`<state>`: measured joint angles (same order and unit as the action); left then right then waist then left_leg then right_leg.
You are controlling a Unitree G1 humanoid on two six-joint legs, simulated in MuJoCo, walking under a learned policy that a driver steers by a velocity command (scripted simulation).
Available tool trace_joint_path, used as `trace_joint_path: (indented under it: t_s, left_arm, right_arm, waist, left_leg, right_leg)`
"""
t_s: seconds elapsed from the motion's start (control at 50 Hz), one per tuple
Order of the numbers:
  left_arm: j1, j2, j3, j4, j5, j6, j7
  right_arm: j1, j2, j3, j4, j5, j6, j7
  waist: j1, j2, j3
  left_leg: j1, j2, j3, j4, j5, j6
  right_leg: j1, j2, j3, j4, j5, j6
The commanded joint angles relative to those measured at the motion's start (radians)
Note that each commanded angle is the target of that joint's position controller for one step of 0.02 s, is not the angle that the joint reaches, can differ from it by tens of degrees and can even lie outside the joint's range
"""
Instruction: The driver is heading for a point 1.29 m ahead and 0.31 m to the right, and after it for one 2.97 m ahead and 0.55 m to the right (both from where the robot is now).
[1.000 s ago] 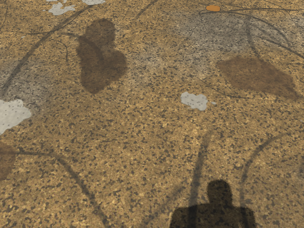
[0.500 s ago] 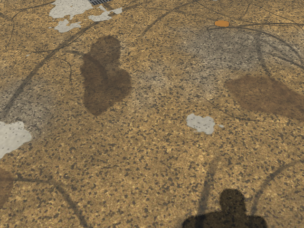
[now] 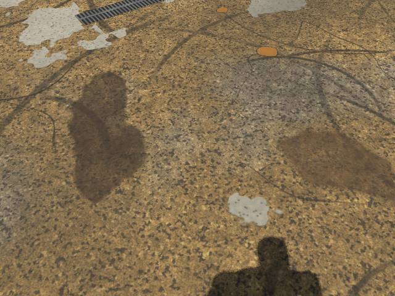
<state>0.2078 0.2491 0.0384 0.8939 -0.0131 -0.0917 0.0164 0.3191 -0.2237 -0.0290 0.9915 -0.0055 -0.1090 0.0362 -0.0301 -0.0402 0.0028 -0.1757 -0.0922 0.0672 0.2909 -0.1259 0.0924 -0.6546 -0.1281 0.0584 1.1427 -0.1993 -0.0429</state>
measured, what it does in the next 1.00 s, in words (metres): walks ahead: right foot, then left foot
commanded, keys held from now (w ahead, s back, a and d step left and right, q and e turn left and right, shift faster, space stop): w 1.00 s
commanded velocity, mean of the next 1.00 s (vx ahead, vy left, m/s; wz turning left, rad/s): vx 0.50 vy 0.00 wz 0.00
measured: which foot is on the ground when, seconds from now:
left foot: down 0.00-0.32, up 0.34-0.86, down 0.88-1.00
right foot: up 0.00-0.28, down 0.30-0.88, up 0.90-1.00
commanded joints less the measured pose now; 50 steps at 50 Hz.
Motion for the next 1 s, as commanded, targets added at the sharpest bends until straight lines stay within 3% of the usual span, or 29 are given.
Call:
trace_joint_path:
  t_s: [0.02, 0.12, 0.18, 0.22, 0.26, 0.28, 0.3, 0.32, 0.34, 0.36, 0.38, 0.4, 0.42, 0.44, 0.48, 0.54, 0.66, 0.76, 0.82, 0.84, 0.86, 0.88, 0.9, 0.92, 0.94, 0.96, 0.98, 1.0]
  left_arm:
    - [0.035, 0.046, 0.014, -0.042, 0.013, 0.004, 0.007]
    - [-0.156, 0.029, 0.006, -0.092, 0.001, -0.008, -0.01]
    - [-0.236, 0.034, 0.002, -0.122, -0.008, -0.013, -0.028]
    - [-0.255, 0.047, 0.004, -0.14, -0.01, -0.021, -0.042]
    - [-0.199, 0.074, 0.014, -0.135, -0.009, -0.03, -0.049]
    - [-0.104, 0.102, 0.031, -0.11, -0.007, -0.032, -0.048]
    - [0.081, 0.159, 0.059, -0.054, -0.006, -0.035, -0.041]
    - [0.255, 0.264, 0.085, -0.023, 0.013, -0.033, -0.035]
    - [0.302, 0.259, 0.083, -0.007, 0.008, -0.026, -0.041]
    - [0.249, 0.176, 0.057, -0.017, 0.005, -0.029, -0.042]
    - [0.154, 0.135, 0.043, -0.04, 0.006, -0.028, -0.04]
    - [0.071, 0.111, 0.033, -0.054, 0.011, -0.027, -0.045]
    - [0.031, 0.082, 0.024, -0.059, 0.015, -0.03, -0.049]
    - [0.02, 0.066, 0.02, -0.052, 0.019, -0.031, -0.053]
    - [0.05, 0.077, 0.023, -0.027, 0.018, -0.035, -0.052]
    - [0.103, 0.111, 0.033, 0.001, 0.018, -0.032, -0.036]
    - [0.187, 0.127, 0.034, 0.039, 0.006, -0.016, -0.014]
    - [0.248, 0.135, 0.041, 0.083, -0.002, 0.003, -0.007]
    - [0.219, 0.155, 0.051, 0.085, -0.005, 0.016, -0.002]
    - [0.196, 0.162, 0.053, 0.08, -0.004, 0.02, -0.001]
    - [0.18, 0.145, 0.046, 0.074, 0.001, 0.026, -0.002]
    - [0.183, 0.116, 0.03, 0.051, 0.015, 0.025, -0.002]
    - [0.311, -0.028, -0.011, 0.048, 0.014, 0.002, -0.017]
    - [0.265, 0.056, 0.007, 0.061, -0.009, -0.025, -0.021]
    - [0.168, 0.123, 0.025, 0.027, -0.033, -0.04, -0.023]
    - [0.105, 0.129, 0.026, 0.01, -0.032, -0.044, -0.016]
    - [0.073, 0.121, 0.034, 0.005, -0.015, -0.038, -0.008]
    - [0.094, 0.105, 0.039, 0.008, -0.007, -0.023, -0.004]
  right_arm:
    - [-0.037, -0.131, -0.02, -0.053, 0.001, -0.017, -0.02]
    - [0.062, -0.164, -0.026, -0.031, 0.019, -0.001, -0.037]
    - [0.109, -0.168, -0.029, -0.009, 0.025, 0.011, -0.038]
    - [0.118, -0.173, -0.034, -0.002, 0.026, 0.021, -0.04]
    - [0.096, -0.188, -0.04, -0.004, 0.027, 0.032, -0.042]
    - [0.072, -0.187, -0.038, -0.011, 0.024, 0.037, -0.042]
    - [0.063, -0.156, -0.026, -0.021, 0.014, 0.04, -0.041]
    - [0.123, -0.077, 0.001, -0.047, 0.002, 0.028, -0.038]
    - [0.177, -0.012, 0.022, -0.039, 0.016, 0.001, -0.031]
    - [0.109, -0.133, -0.007, -0.048, 0.039, -0.019, -0.027]
    - [0.02, -0.166, -0.016, -0.079, 0.052, -0.028, -0.026]
    - [-0.023, -0.156, -0.018, -0.086, 0.04, -0.026, -0.032]
    - [-0.031, -0.146, -0.025, -0.087, 0.026, -0.014, -0.037]
    - [-0.013, -0.123, -0.025, -0.083, 0.023, 0.001, -0.037]
    - [0.01, -0.088, -0.024, -0.076, 0.022, 0.023, -0.039]
    - [-0.088, -0.092, -0.03, -0.112, 0.012, 0.032, -0.043]
    - [-0.299, -0.066, -0.023, -0.171, 0.017, 0.022, -0.029]
    - [-0.416, -0.072, -0.018, -0.219, 0.027, 0.01, -0.003]
    - [-0.37, -0.103, -0.029, -0.219, 0.027, -0.001, 0.009]
    - [-0.292, -0.128, -0.043, -0.199, 0.026, -0.003, 0.007]
    - [-0.128, -0.169, -0.068, -0.145, 0.025, -0.002, 0.001]
    - [0.064, -0.244, -0.091, -0.103, 0.014, 0.0, -0.009]
    - [0.146, -0.317, -0.106, -0.078, 0.006, 0.005, -0.007]
    - [0.13, -0.225, -0.079, -0.082, 0.014, 0.005, -0.006]
    - [0.038, -0.182, -0.066, -0.098, 0.019, 0.002, -0.009]
    - [-0.053, -0.153, -0.055, -0.121, 0.015, 0.0, -0.009]
    - [-0.107, -0.123, -0.047, -0.126, 0.006, -0.002, -0.005]
    - [-0.125, -0.098, -0.038, -0.123, -0.004, -0.006, -0.002]
  waist:
    - [0.046, 0.079, 0.055]
    - [-0.023, 0.082, 0.057]
    - [-0.05, 0.09, 0.079]
    - [-0.044, 0.096, 0.082]
    - [-0.001, 0.115, 0.053]
    - [0.056, 0.115, 0.0]
    - [0.132, 0.09, -0.117]
    - [0.151, -0.079, -0.288]
    - [0.133, -0.277, -0.383]
    - [0.138, -0.176, -0.293]
    - [0.114, -0.114, -0.181]
    - [0.081, -0.026, -0.112]
    - [0.05, -0.018, -0.075]
    - [0.026, -0.033, -0.057]
    - [0.007, -0.031, -0.034]
    - [0.018, -0.007, 0.008]
    - [0.077, -0.017, 0.054]
    - [0.102, -0.023, 0.097]
    - [0.056, -0.044, 0.059]
    - [0.009, -0.057, 0.008]
    - [-0.067, -0.044, -0.085]
    - [-0.128, 0.05, -0.23]
    - [-0.065, 0.321, -0.368]
    - [-0.091, 0.262, -0.375]
    - [-0.075, 0.214, -0.222]
    - [-0.042, 0.121, -0.143]
    - [-0.011, 0.082, -0.079]
    - [0.025, 0.103, -0.067]
  left_leg:
    - [-0.098, 0.281, -0.213, -0.208, 0.065, 0.17]
    - [0.016, 0.271, -0.162, -0.188, 0.074, 0.123]
    - [0.11, 0.306, -0.169, -0.147, 0.058, 0.118]
    - [0.172, 0.338, -0.183, -0.105, 0.068, 0.108]
    - [0.198, 0.351, -0.188, -0.032, 0.178, 0.089]
    - [0.188, 0.319, -0.158, 0.081, 0.345, 0.069]
    - [0.109, 0.256, -0.107, 0.303, 0.424, 0.039]
    - [-0.22, 0.144, -0.028, 0.696, 0.163, -0.024]
    - [-0.501, 0.021, -0.096, 0.953, -0.403, -0.053]
    - [-0.598, 0.086, -0.197, 1.058, -0.39, -0.029]
    - [-0.617, 0.141, -0.168, 1.052, -0.301, -0.013]
    - [-0.573, 0.186, -0.146, 0.993, -0.213, -0.017]
    - [-0.522, 0.218, -0.147, 0.926, -0.161, -0.02]
    - [-0.468, 0.233, -0.145, 0.89, -0.13, -0.025]
    - [-0.445, 0.235, -0.129, 0.845, -0.098, -0.039]
    - [-0.543, 0.241, -0.124, 0.714, 0.015, -0.064]
    - [-0.525, 0.201, -0.081, 0.384, 0.236, -0.072]
    - [-0.552, 0.182, -0.079, 0.265, 0.169, -0.044]
    - [-0.428, 0.147, -0.051, 0.225, 0.066, -0.007]
    - [-0.3, 0.111, -0.02, 0.216, 0.05, 0.01]
    - [-0.082, 0.082, 0.001, 0.208, 0.064, 0.037]
    - [0.239, 0.24, -0.181, 0.231, 0.08, 0.099]
    - [0.588, 0.475, -0.67, 0.119, -0.106, 0.265]
    - [0.581, 0.476, -0.796, 0.018, -0.191, 0.249]
    - [0.448, 0.446, -0.643, 0.006, -0.155, 0.197]
    - [0.291, 0.411, -0.511, -0.015, -0.06, 0.168]
    - [0.153, 0.372, -0.421, -0.047, 0.026, 0.151]
    - [0.074, 0.341, -0.359, -0.077, 0.062, 0.138]
  right_leg:
    - [-0.032, -0.043, 0.001, -0.134, 0.153, 0.029]
    - [-0.001, 0.01, -0.044, -0.464, 0.308, 0.04]
    - [-0.006, 0.027, -0.047, -0.555, 0.262, 0.033]
    - [0.003, 0.036, -0.046, -0.599, 0.189, 0.009]
    - [0.105, 0.063, -0.066, -0.639, 0.117, -0.02]
    - [0.24, 0.097, -0.095, -0.662, 0.101, -0.042]
    - [0.489, 0.089, -0.078, -0.653, 0.118, -0.079]
    - [0.883, -0.155, 0.253, -0.653, 0.084, -0.196]
    - [1.066, -0.289, 0.653, -0.816, -0.055, -0.294]
    - [0.991, -0.259, 0.608, -0.843, -0.095, -0.249]
    - [0.852, -0.227, 0.448, -0.852, -0.021, -0.211]
    - [0.707, -0.185, 0.335, -0.886, 0.078, -0.194]
    - [0.615, -0.145, 0.258, -0.919, 0.133, -0.179]
    - [0.554, -0.117, 0.207, -0.95, 0.157, -0.171]
    - [0.505, -0.095, 0.14, -0.986, 0.235, -0.183]
    - [0.526, -0.095, 0.088, -1.013, 0.314, -0.19]
    - [0.568, -0.064, 0.006, -1.039, 0.251, -0.153]
    - [0.715, -0.124, 0.012, -0.984, 0.259, -0.146]
    - [0.757, -0.141, 0.006, -0.894, 0.437, -0.122]
    - [0.746, -0.124, -0.012, -0.806, 0.604, -0.108]
    - [0.691, -0.07, -0.051, -0.621, 0.699, -0.083]
    - [0.478, -0.009, -0.093, -0.315, 0.471, -0.046]
    - [0.066, 0.185, -0.078, 0.056, -0.195, 0.022]
    - [-0.052, 0.163, 0.07, 0.199, -0.362, 0.005]
    - [-0.123, 0.108, 0.058, 0.223, -0.294, -0.014]
    - [-0.088, 0.049, 0.028, 0.178, -0.194, -0.018]
    - [-0.042, 0.016, 0.015, 0.113, -0.133, -0.014]
    - [0.026, -0.012, 0.023, 0.068, -0.093, -0.015]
